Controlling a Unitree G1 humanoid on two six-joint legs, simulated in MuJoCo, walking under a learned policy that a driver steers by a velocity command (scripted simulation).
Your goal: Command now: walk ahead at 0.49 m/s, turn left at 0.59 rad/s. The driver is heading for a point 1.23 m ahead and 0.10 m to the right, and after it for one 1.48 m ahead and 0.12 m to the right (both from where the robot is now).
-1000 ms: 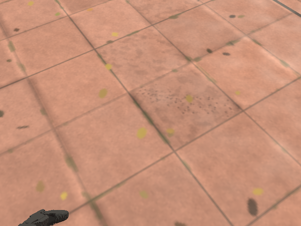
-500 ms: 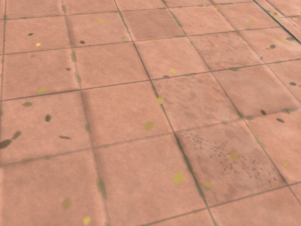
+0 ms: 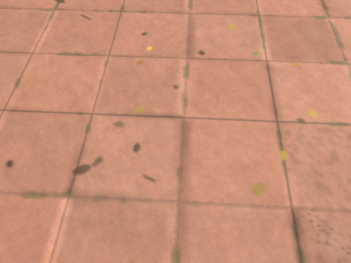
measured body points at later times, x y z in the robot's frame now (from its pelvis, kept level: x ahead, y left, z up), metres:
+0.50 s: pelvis +0.28 +0.08 +0.00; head +0.31 +0.10 +0.45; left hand +0.34 +0.37 -0.12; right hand +0.43 -0.17 -0.10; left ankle +0.30 +0.17 -0.74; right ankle +0.28 -0.09 -0.65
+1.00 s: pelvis +0.58 +0.05 +0.00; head +0.61 +0.04 +0.45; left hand +0.62 +0.34 -0.11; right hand +0.71 -0.21 -0.12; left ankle +0.49 +0.19 -0.65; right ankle +0.63 -0.03 -0.74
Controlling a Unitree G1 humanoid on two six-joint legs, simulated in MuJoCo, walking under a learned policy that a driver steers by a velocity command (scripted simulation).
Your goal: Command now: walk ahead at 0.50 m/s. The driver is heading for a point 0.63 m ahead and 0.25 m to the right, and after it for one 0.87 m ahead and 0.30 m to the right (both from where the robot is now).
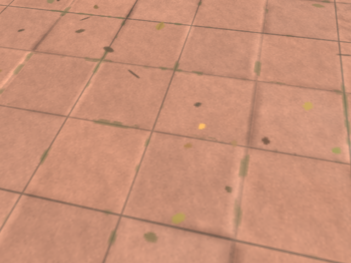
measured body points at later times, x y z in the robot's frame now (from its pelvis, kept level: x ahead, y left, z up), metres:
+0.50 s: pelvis +0.28 +0.05 +0.00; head +0.31 +0.05 +0.45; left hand +0.38 +0.32 -0.13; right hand +0.37 -0.24 -0.10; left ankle +0.34 +0.15 -0.74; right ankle +0.18 -0.08 -0.65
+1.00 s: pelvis +0.51 -0.09 -0.01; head +0.54 -0.13 +0.44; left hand +0.76 +0.10 -0.11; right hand +0.49 -0.40 -0.13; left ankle +0.51 +0.09 -0.64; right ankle +0.53 -0.17 -0.74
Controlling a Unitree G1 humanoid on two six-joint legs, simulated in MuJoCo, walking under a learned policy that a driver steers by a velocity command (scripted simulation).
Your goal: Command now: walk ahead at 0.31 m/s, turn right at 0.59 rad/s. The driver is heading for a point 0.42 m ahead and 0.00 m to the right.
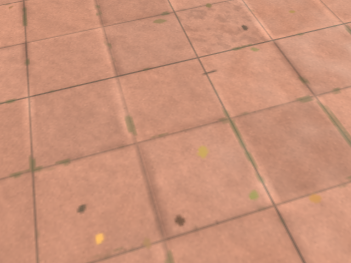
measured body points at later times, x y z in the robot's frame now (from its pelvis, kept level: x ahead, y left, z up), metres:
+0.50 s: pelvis +0.17 +0.03 +0.00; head +0.21 +0.03 +0.45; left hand +0.37 +0.28 -0.10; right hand +0.26 -0.26 -0.09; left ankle +0.26 +0.12 -0.73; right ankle +0.08 -0.09 -0.67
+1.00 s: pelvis +0.20 -0.01 +0.00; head +0.21 -0.02 +0.45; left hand +0.37 +0.20 -0.12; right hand +0.23 -0.30 -0.13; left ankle +0.27 +0.12 -0.73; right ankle +0.14 -0.11 -0.73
